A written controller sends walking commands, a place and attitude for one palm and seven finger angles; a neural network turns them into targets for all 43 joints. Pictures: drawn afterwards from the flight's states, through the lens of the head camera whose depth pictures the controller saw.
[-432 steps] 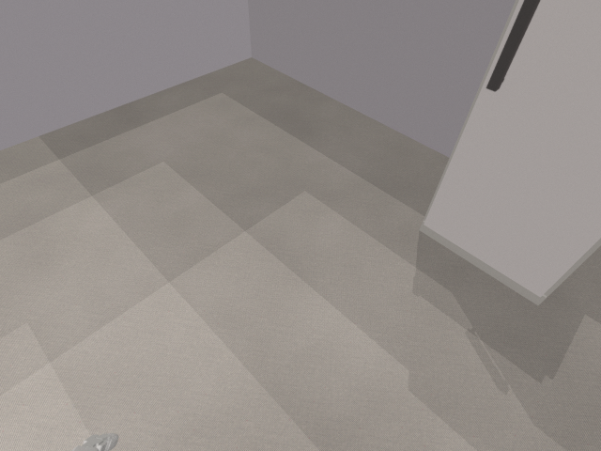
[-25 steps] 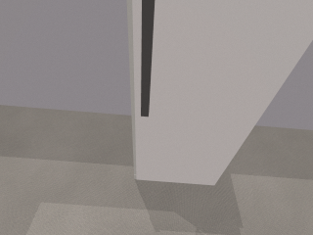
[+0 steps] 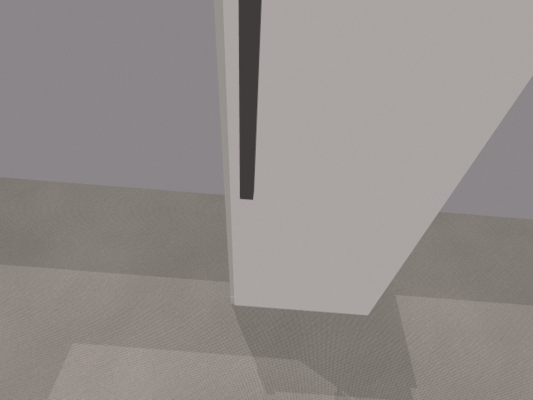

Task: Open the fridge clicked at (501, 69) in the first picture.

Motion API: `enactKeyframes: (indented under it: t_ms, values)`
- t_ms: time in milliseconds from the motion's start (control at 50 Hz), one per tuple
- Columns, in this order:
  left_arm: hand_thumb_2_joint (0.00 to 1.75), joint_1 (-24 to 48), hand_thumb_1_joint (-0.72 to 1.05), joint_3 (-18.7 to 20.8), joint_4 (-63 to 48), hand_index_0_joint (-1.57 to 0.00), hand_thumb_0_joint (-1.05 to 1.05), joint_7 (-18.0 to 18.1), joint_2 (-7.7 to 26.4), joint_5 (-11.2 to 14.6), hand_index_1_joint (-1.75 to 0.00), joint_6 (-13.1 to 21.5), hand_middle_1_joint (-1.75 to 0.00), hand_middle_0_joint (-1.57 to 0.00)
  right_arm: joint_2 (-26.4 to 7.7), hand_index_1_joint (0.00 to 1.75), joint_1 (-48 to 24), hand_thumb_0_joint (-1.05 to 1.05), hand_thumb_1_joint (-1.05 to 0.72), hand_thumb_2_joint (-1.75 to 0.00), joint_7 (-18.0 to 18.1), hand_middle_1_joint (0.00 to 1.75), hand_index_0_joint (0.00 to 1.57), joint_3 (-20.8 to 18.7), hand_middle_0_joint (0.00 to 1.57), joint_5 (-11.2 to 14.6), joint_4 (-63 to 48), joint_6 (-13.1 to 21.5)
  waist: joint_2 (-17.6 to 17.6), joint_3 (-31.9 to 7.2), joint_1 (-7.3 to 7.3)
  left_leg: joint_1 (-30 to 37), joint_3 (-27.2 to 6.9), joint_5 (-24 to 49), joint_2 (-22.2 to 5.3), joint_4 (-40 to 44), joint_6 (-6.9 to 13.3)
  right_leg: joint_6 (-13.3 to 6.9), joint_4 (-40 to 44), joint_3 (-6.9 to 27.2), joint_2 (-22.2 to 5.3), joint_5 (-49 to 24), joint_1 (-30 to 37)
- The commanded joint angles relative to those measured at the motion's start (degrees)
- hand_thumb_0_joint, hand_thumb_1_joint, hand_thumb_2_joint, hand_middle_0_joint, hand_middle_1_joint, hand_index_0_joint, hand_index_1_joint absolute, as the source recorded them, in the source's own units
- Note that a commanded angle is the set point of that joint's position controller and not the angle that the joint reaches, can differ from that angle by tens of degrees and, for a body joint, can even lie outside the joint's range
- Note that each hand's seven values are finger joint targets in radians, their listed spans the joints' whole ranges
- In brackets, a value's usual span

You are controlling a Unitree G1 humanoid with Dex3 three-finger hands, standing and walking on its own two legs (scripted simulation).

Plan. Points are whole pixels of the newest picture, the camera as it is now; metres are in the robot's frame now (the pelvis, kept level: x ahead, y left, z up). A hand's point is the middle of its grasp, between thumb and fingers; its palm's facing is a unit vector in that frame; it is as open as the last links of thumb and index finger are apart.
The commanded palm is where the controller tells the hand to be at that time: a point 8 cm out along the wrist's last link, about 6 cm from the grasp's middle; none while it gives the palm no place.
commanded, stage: look again from close up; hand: left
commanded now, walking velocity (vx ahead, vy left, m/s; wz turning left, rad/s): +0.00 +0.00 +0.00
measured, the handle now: (249, 107) +0.54 +0.08 +0.18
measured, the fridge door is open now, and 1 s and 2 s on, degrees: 0 0 0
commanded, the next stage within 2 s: raise the hand to about handle height in 0.88 s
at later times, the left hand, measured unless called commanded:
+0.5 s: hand out of the picture -0.01 +0.15 -0.18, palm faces +0.04 -0.99 -0.14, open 7.4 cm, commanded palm none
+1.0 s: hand out of the picture +0.00 +0.17 -0.18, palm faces +0.01 -0.98 -0.17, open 7.4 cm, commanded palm +0.12 +0.22 -0.07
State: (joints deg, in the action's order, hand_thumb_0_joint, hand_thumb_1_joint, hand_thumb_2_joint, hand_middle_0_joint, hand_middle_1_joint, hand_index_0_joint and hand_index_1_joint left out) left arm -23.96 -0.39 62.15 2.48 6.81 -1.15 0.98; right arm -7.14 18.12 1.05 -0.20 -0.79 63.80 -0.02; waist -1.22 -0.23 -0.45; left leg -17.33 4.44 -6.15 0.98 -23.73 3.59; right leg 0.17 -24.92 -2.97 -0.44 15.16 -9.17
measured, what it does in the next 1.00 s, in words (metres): stands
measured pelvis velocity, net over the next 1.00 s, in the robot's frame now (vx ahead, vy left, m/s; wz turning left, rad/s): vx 0.03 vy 0.00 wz -0.01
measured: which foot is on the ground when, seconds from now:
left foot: down 0.00-1.00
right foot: down 0.00-1.00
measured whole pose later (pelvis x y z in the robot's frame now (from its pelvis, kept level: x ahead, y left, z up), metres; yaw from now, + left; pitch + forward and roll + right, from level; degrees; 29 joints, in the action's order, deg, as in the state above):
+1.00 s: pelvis +0.03 +0.00 +0.00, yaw -1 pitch -1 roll -1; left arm -20.1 -0.6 62.5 2.5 8.8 -1.3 1.3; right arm -8.9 15.8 1.0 0.5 -0.7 63.5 0.6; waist -1.1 1.1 -0.5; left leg -15.0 5.1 -8.3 1.2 -23.6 3.6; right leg 0.5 -22.8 -2.2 -0.7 16.2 -6.1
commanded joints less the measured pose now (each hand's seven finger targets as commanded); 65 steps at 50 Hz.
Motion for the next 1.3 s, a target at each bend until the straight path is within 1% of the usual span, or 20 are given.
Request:
enactKeyframes:
  t_ms: [0, 180, 480, 920, 940, 960, 980, 1000, 1020, 1040, 1060, 1080, 1100, 1120, 1140, 1160, 1180, 1220, 1240, 1280]
  values:
    - [0.9, -6.3, 0.9, 0.7, -0.5, -0.2, 0.0, 0.1, 4.1, -0.1, -0.3, 0.4, -0.3, -0.2, -5.6, 0.3, 2.9, 0.0, -0.9, -0.9, 0.3, 0.3, 0.2, -1.1, 0.2, 0.2, -1.8, 0.8, 1.4, 6.2, 0.17, 1.1, -9.9, -14.2, -7.2, 8.1, -1.5, -2.5, 6.2, 5.2, -4.8, 3.6, -6.9]
    - [0.9, -5.0, 0.9, 0.7, -0.9, -0.2, 0.0, 0.0, 4.6, 0.1, -0.3, 0.7, -0.3, -0.2, -5.7, 0.3, 2.7, 0.0, -0.9, -0.9, 0.4, 0.3, 0.2, -0.9, 0.2, 0.3, -1.7, 1.2, 0.7, 5.2, 0.36, 3.4, -8.5, -8.2, -6.9, 5.8, -1.5, -2.7, 6.8, 5.6, -5.5, 0.9, -6.4]
    - [0.9, -3.6, 0.9, 0.9, -1.0, -0.2, 0.0, -0.1, 5.5, 0.1, -0.3, 0.6, -0.3, -0.2, -6.3, 0.3, 2.2, 0.0, -0.9, -0.9, 0.5, 0.3, 0.2, -0.9, 0.2, 0.2, -1.6, 1.4, 2.2, 4.5, 0.13, 4.0, -9.0, -7.4, -7.3, 6.3, -1.4, -2.5, 6.4, 5.1, -5.4, -1.0, -4.3]
    - [0.9, -1.8, 0.9, 1.0, -0.5, -0.2, 0.0, -0.3, 7.0, 0.0, -0.3, 0.5, -0.3, -0.2, -8.2, 0.3, 0.6, 0.0, -0.9, -0.9, 0.5, 0.3, 0.2, -0.9, 0.2, 0.2, -1.6, 1.6, 1.0, 4.6, 0.19, 6.2, -9.1, -6.4, -7.7, 7.7, -1.3, -2.0, 6.7, 4.9, -5.8, -1.8, -3.6]
    - [0.9, -2.0, 0.9, 1.0, -0.4, -0.2, 0.0, -0.2, 7.0, 0.0, -0.3, 0.5, -0.3, -0.2, -8.0, 0.3, 0.4, 0.0, -0.9, -0.9, 0.6, 0.3, 0.2, -0.9, 0.2, 0.3, -1.6, 1.6, 0.9, 4.3, -0.04, 6.4, -8.8, -5.2, -7.7, 7.2, -1.2, -2.1, 6.8, 5.0, -5.9, -2.4, -3.3]
    - [0.9, -1.4, 0.9, -0.2, 0.3, -0.2, 0.0, 1.8, 6.6, -1.1, -0.3, 1.3, -0.3, -0.2, -9.4, 0.3, -3.7, 0.0, -0.9, -0.9, -0.1, 0.3, 0.2, -0.3, 0.2, 0.3, -5.6, 1.8, 3.3, 8.0, -0.22, 2.8, -6.2, 0.0, -7.1, -2.9, -2.7, -2.1, 7.2, 6.4, -6.4, -5.6, -6.6]
    - [0.89, 38.1, 0.88, 4.8, -89.0, -0.2, 0.0, 1.6, 18.9, 10.4, -0.32, 12.3, -0.32, -0.2, -18.5, 0.3, -1.1, 0.0, -0.9, -0.9, 2.3, 0.3, 0.2, -2.3, 0.2, 3.4, -27.2, 9.2, 12.2, -20.3, 8.85, 23.4, -5.8, 1.2, -1.9, 0.2, -2.5, -1.8, -0.8, -1.0, 0.0, -8.6, -6.3]
    - [0.88, 18.6, 0.85, 6.7, -79.1, -0.2, 0.0, 4.9, 17.6, 7.5, -0.33, 10.5, -0.33, -0.2, -14.6, 0.3, -5.1, 0.0, -0.9, -0.9, 3.8, 0.3, 0.2, -0.1, 0.2, 3.4, -23.0, 15.0, 18.0, -22.9, 1.79, 23.6, -8.6, -1.6, -5.7, 2.5, -3.8, -2.7, -7.2, -1.4, 0.5, 0.2, -8.2]
    - [0.87, -3.9, 0.83, -3.6, -59.5, -0.21, 0.0, 5.4, 0.9, 7.2, -0.34, 3.2, -0.34, -0.21, -10.5, 0.3, -4.7, 0.0, -0.9, -0.9, 3.1, 0.3, 0.2, 0.3, 0.2, 4.3, -21.0, 16.8, 13.1, -10.3, 2.84, 14.4, -9.9, -8.1, -5.6, 4.7, -3.6, -2.3, -10.0, -2.1, 0.4, 3.8, -14.3]
    - [0.86, -3.4, 0.81, -4.4, -63.2, -0.21, 0.0, 5.1, -0.8, 9.1, -0.36, 1.9, -0.36, -0.21, -11.8, 0.3, -1.5, 0.0, -0.9, -0.9, 2.8, 0.3, 0.2, -1.0, 0.2, 5.3, -22.2, 17.4, 10.7, -6.7, 1.95, 8.6, -10.6, -13.6, -4.7, 4.0, -4.3, -1.7, -9.2, -2.0, 0.0, 3.9, -14.8]
    - [0.85, 4.3, 0.78, -3.9, -74.4, -0.21, 0.0, 4.6, 1.5, 11.2, -0.37, 5.6, -0.37, -0.21, -14.2, 0.3, -5.1, 0.0, -0.9, -0.9, 3.0, 0.3, 0.2, -1.3, 0.2, 5.0, -26.9, 18.4, 8.1, -2.2, 2.77, 4.9, -11.1, -17.9, -4.3, 1.8, -3.7, -1.6, -6.9, -2.8, 0.2, 4.5, -14.5]
    - [0.84, 3.0, 0.76, -0.8, -73.7, -0.21, 0.0, 4.1, 5.2, 10.8, -0.39, 8.3, -0.39, -0.21, -15.2, 0.3, -6.2, 0.0, -0.9, -0.9, 3.2, 0.3, 0.2, -1.6, 0.2, 4.0, -28.0, 19.0, 3.5, -3.0, 3.46, 3.7, -11.2, -18.8, -3.9, -0.6, -3.4, -1.4, -6.0, -2.5, 0.7, 6.2, -16.3]
    - [0.83, 1.6, 0.74, 1.4, -70.7, -0.21, 0.0, 3.1, 5.8, 10.7, -0.4, 10.8, -0.4, -0.21, -15.4, 0.3, -6.2, 0.0, -0.9, -0.9, 3.3, 0.3, 0.2, -2.2, 0.2, 2.8, -28.8, 18.8, -3.0, -2.2, 4.23, 1.4, -10.9, -17.0, -3.4, -3.9, -3.1, -1.2, -6.6, -3.0, 1.1, 6.5, -19.4]
    - [0.82, 0.0, 0.71, 1.5, -64.6, -0.21, 0.0, 1.1, 3.2, 11.0, -0.42, 13.7, -0.42, -0.21, -15.2, 0.3, -7.1, 0.0, -0.9, -0.9, 3.0, 0.3, 0.2, -2.6, 0.2, 2.0, -29.4, 18.3, -9.4, 0.3, 4.04, -2.9, -10.4, -16.6, -3.3, -6.9, -3.2, -0.9, -8.4, -4.0, 1.6, 8.4, -23.4]
    - [0.81, -7.8, 0.69, 3.5, -56.4, -0.22, 0.0, -2.0, 2.2, 11.3, -0.43, 16.7, -0.43, -0.22, -14.8, 0.3, -7.8, 0.0, -0.9, -0.9, 2.2, 0.3, 0.2, -3.4, 0.2, 2.1, -30.4, 17.7, -11.2, 1.7, 1.1, -6.8, -9.2, -15.1, -2.8, -9.3, -3.8, -1.3, -9.8, -4.3, 1.8, 9.6, -24.9]
    - [0.8, -11.7, 0.67, 4.5, -53.6, -0.22, 0.0, -5.7, 1.6, 12.6, -0.45, 20.8, -0.45, -0.22, -14.3, 0.3, -9.2, 0.0, -0.9, -0.9, 1.1, 0.3, 0.2, -3.7, 0.2, 1.6, -31.5, 17.1, -12.8, 0.9, -0.5, -10.9, -7.6, -12.8, -2.3, -13.4, -4.1, -1.5, -12.9, -4.4, 1.9, 9.8, -27.4]
    - [0.79, -13.3, 0.64, 6.3, -53.2, -0.22, 0.0, -10.1, 2.6, 13.7, -0.47, 25.1, -0.47, -0.22, -14.3, 0.3, -10.2, 0.0, -0.9, -0.9, 0.1, 0.3, 0.2, -4.3, 0.2, 1.4, -32.6, 16.5, -12.7, -1.2, -1.6, -13.7, -6.4, -10.9, -2.0, -17.0, -4.3, -1.7, -16.0, -3.8, 1.8, 8.9, -29.2]
    - [0.77, -14.1, 0.6, 10.1, -54.3, -0.22, 0.0, -18.1, 7.2, 14.8, -0.5, 31.4, -0.5, -0.22, -14.7, 0.3, -12.1, 0.0, -0.9, -0.9, -1.2, 0.3, 0.2, -5.4, 0.2, 1.6, -36.4, 15.7, -6.7, -6.3, -2.41, -16.2, -4.9, -8.1, -1.4, -22.2, -4.2, -2.3, -20.5, -1.9, 1.2, 4.8, -29.1]
    - [0.76, -17.0, 0.57, 15.1, -54.3, -0.22, 0.0, -19.8, 11.6, 14.8, -0.51, 30.3, -0.51, -0.22, -14.7, 0.3, -12.4, 0.0, -0.9, -0.9, -1.5, 0.3, 0.2, -5.9, 0.2, 2.2, -38.6, 15.0, -0.4, -9.0, -4.72, -15.2, -4.1, -6.0, -1.1, -22.6, -3.8, -2.6, -21.5, -0.8, 0.8, 1.7, -26.6]
    - [0.74, -12.2, 0.53, 16.1, -65.4, -0.23, 0.0, -20.8, 13.3, 16.9, -0.54, 25.9, -0.54, -0.23, -14.3, 0.3, -14.2, 0.0, -0.9, -0.9, -0.7, 0.3, 0.2, -5.2, 0.2, 3.2, -43.4, 13.4, 3.1, -15.2, -4.51, -12.8, -3.1, -5.9, -0.9, -22.0, -3.0, -2.1, -21.8, -0.8, 0.9, 0.3, -24.0]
